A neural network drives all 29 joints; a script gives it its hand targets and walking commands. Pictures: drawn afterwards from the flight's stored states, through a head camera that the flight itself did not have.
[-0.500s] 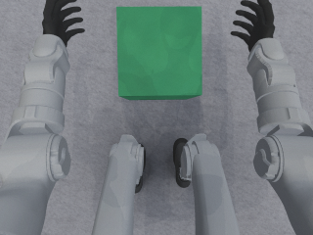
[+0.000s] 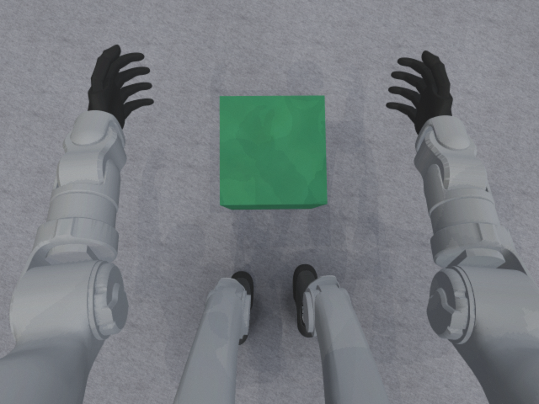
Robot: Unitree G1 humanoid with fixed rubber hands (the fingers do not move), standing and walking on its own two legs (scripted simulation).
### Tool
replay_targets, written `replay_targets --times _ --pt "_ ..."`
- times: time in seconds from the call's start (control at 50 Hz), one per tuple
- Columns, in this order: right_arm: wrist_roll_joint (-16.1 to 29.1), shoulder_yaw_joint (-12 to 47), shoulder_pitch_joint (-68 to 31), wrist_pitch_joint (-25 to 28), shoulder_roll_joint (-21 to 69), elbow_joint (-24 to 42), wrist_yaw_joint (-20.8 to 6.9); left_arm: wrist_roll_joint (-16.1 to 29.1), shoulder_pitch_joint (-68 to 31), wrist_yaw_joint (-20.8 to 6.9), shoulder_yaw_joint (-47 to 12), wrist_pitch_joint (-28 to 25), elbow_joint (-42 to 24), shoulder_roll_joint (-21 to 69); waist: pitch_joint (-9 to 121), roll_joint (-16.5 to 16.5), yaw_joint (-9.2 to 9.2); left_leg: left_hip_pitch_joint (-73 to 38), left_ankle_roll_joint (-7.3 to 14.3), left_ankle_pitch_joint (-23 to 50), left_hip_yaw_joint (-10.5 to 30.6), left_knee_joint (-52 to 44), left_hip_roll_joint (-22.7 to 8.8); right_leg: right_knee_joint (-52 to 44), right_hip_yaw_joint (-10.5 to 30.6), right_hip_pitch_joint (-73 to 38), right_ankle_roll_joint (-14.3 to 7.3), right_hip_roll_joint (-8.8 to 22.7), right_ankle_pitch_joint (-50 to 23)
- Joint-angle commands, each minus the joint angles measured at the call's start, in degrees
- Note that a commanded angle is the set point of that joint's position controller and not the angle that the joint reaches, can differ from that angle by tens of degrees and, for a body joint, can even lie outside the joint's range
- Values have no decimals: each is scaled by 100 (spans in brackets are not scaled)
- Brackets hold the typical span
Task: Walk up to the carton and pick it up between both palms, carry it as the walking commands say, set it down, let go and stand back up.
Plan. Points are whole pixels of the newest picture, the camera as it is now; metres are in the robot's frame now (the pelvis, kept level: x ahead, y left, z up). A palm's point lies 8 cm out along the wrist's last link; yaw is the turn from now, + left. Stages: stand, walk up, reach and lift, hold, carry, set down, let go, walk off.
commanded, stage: set down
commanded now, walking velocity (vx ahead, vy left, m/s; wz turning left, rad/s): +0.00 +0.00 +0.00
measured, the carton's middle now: (271, 160) +0.51 +0.01 -0.51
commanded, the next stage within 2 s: let go in 0.16 s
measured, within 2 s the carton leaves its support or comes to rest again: neither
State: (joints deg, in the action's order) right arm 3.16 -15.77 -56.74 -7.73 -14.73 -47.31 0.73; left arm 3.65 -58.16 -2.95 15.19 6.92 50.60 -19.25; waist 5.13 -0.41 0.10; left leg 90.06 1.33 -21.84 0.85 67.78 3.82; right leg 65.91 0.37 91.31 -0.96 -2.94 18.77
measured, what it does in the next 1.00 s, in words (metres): rises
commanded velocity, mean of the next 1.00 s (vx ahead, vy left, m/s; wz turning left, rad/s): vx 0.00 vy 0.00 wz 0.00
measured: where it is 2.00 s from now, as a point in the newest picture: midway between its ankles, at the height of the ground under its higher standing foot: (273, 316)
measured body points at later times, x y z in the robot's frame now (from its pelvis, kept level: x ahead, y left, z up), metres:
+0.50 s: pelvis +0.05 +0.00 +0.08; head +0.29 +0.00 +0.46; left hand +0.41 +0.24 -0.04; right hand +0.41 -0.23 -0.04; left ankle +0.06 +0.10 -0.60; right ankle +0.08 -0.10 -0.60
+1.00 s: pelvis +0.09 +0.00 +0.14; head +0.13 +0.00 +0.59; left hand +0.26 +0.23 +0.06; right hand +0.27 -0.24 +0.06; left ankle +0.06 +0.10 -0.60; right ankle +0.08 -0.10 -0.60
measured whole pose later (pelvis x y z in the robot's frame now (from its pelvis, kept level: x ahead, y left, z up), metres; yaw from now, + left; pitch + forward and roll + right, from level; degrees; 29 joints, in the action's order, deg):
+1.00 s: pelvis +0.09 +0.00 +0.14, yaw +0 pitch +4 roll +0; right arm 0.2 -3.1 13.1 -2.5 -12.4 -25.7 -3.2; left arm 0.5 13.0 -3.3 2.7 2.1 25.6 -11.7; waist -1.3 0.6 0.1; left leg 12.8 1.8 -15.5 2.9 24.8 2.9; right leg 24.6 1.7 14.5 -1.7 -2.9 13.6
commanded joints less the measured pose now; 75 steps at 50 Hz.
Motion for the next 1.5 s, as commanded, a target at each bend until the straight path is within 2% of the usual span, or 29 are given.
replay_targets --times 0.0,0.08,0.2,0.26,0.32,0.36,0.4,0.44,0.54,0.66,0.78,0.86,0.98,1.1,1.18,1.3,1.4,1.42,1.44,1.48 --pt "-93 -110 -1065 157 -610 512 -45 -60 -1129 -27 135 -158 -471 -691 5109 96 38 -2806 -249 1869 100 -1010 -95 -682 146 -3618 224 31 -1755" --pt "-289 -195 -1050 272 -450 174 -105 -257 -1066 -70 222 -276 -140 -502 4487 61 28 -2727 -263 1697 132 -1337 -133 -1010 136 -3466 234 90 -1570" --pt "-530 -240 -473 361 -430 243 -99 -563 -458 -34 361 -333 -237 -520 5040 30 77 -3271 -295 2334 114 -1470 -146 -1175 108 -4065 222 84 -2199" --pt "-584 -185 174 359 -455 702 -86 -612 144 3 269 -334 -721 -531 5707 98 44 -3908 -284 2862 130 -1462 -147 -1168 115 -4567 184 63 -2686" --pt "-657 -26 1307 309 -505 1471 -120 -628 1246 30 72 -276 -1605 -424 6367 188 -21 -4995 -257 3687 197 -1584 -143 -1311 136 -5235 156 8 -3245" --pt "-645 125 1809 294 -532 1972 -141 -611 1804 18 -53 -239 -2204 -351 6166 228 -38 -5510 -240 3892 270 -1767 -147 -1530 191 -5475 152 -9 -3266" --pt "-502 275 2092 320 -488 2295 -187 -555 2169 -8 -157 -238 -2532 -255 5500 217 2 -5674 -237 3645 317 -1973 -162 -1778 225 -5573 152 4 -2961" --pt "-329 439 2427 364 -382 2348 -244 -477 2573 -43 -242 -284 -2523 -173 4752 123 66 -5506 -225 3221 298 -2205 -168 -1989 254 -5779 171 47 -2735" --pt "-229 600 3487 533 -305 1889 -323 -313 3586 -69 -488 -507 -2088 69 3277 16 77 -5534 -219 2644 285 -2764 -212 -2524 242 -6028 225 147 -2422" --pt "-280 768 4927 760 -271 1712 -332 -314 4907 1 -775 -704 -2003 209 2379 104 34 -6258 -202 2610 305 -3259 -261 -3029 213 -6671 205 182 -2477" --pt "-288 962 6030 889 -269 2261 -292 -324 6072 31 -986 -824 -2601 192 1643 53 49 -7180 -156 2776 322 -3900 -261 -3589 232 -7798 175 143 -2700" --pt "-305 1011 6520 818 -285 2585 -303 -340 6614 7 -1075 -758 -2926 235 847 50 19 -7655 -160 2590 310 -4390 -263 -4042 222 -8304 131 139 -2504" --pt "-278 1195 6712 499 -268 2798 -430 -318 6886 -57 -1113 -458 -3114 277 -232 31 -1 -7874 -136 1643 232 -4722 -300 -4421 190 -8592 138 187 -1601" --pt "-314 1214 6652 154 -290 2845 -489 -403 6852 -122 -1069 -130 -3133 172 -833 73 -6 -7957 -143 1080 171 -4748 -316 -4496 164 -8838 145 209 -1036" --pt "-338 1182 6685 13 -245 2840 -488 -415 6828 -153 -1023 16 -3048 173 -999 48 -13 -8049 -110 1146 145 -4676 -283 -4448 157 -8917 142 193 -1094" --pt "-338 1173 6813 -82 -185 2918 -446 -383 6841 -145 -1027 72 -3085 195 -960 36 -33 -8200 -71 1582 178 -4568 -237 -4294 171 -9023 132 155 -1554" --pt "-304 1214 6869 -127 -270 2924 -321 -400 6918 9 -1105 110 -3190 191 -637 100 -13 -8234 -123 2053 277 -4411 -262 -4100 215 -9081 90 148 -1900" --pt "-478 1035 6576 205 -1004 2177 -48 -528 6782 283 -854 -162 -2388 -640 -595 23 86 -7679 -297 1628 323 -4353 -520 -4157 363 -8392 172 452 -1502" --pt "-533 1037 6717 360 -972 2087 36 -558 6868 377 -888 -288 -2301 -655 -540 40 19 -7829 -275 1430 423 -4351 -542 -4191 458 -8325 142 512 -1307" --pt "-547 1124 6697 531 -877 1825 47 -589 6782 392 -975 -441 -2093 -503 -497 153 11 -7828 -223 1086 551 -4463 -612 -4263 546 -8149 89 529 -849"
